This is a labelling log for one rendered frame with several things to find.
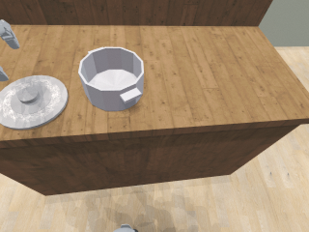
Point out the table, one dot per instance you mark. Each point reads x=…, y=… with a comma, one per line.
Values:
x=216, y=93

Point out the robot left hand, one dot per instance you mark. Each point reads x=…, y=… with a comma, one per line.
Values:
x=7, y=35

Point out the lid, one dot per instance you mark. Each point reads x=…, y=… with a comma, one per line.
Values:
x=16, y=115

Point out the robot left shin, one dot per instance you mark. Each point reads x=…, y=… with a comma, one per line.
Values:
x=125, y=226

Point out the knob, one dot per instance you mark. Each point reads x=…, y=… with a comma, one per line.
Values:
x=28, y=95

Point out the pot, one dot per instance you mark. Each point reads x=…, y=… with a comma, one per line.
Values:
x=112, y=78

